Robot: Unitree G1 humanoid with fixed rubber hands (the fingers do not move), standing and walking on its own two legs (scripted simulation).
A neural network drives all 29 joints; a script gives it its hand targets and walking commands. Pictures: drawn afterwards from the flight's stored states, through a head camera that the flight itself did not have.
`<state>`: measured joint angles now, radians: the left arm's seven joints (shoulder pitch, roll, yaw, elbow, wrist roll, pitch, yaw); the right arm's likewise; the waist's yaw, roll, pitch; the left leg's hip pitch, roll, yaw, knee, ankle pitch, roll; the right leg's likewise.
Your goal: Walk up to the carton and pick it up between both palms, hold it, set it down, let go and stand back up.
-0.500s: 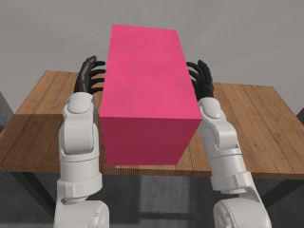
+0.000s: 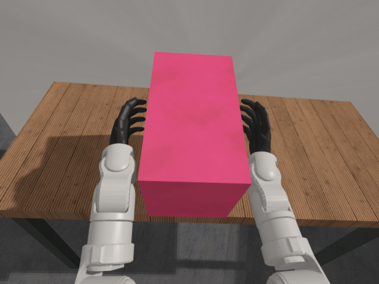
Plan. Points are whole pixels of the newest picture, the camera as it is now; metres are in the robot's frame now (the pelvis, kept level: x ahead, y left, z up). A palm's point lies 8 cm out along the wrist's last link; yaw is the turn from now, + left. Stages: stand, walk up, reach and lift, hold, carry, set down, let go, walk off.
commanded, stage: set down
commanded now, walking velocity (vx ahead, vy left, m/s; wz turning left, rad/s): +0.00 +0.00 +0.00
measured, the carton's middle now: (190, 135) +0.41 -0.02 +0.10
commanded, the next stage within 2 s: none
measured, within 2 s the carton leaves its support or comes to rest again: neither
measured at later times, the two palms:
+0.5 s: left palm (127, 137) +0.38 +0.11 +0.13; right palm (257, 144) +0.36 -0.16 +0.13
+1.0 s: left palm (136, 138) +0.40 +0.09 +0.11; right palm (259, 145) +0.37 -0.17 +0.11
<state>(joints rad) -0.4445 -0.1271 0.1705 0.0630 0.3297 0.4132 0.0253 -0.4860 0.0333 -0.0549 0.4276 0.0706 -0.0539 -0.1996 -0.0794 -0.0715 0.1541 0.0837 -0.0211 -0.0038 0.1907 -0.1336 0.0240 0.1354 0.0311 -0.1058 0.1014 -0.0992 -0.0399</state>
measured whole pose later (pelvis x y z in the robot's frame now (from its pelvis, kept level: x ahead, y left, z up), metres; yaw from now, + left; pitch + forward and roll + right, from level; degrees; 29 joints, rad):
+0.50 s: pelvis +0.00 +0.01 +0.00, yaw +0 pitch -7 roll -1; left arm -0.50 -0.14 0.20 0.21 0.34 0.37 0.04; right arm -0.54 0.04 -0.13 0.55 0.03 -0.07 -0.17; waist -0.10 -0.06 0.14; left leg 0.06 -0.03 -0.01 0.20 -0.14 0.03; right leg 0.12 0.02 -0.11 0.10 -0.10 -0.03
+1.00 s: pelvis +0.01 +0.00 +0.00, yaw +1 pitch -2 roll +0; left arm -0.59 -0.14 0.30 0.47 0.36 0.24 0.03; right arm -0.61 0.09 -0.29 0.71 -0.13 -0.09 -0.13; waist -0.13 -0.03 0.04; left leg -0.04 -0.03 -0.03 0.19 -0.12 0.03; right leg 0.02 0.03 -0.12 0.10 -0.10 -0.04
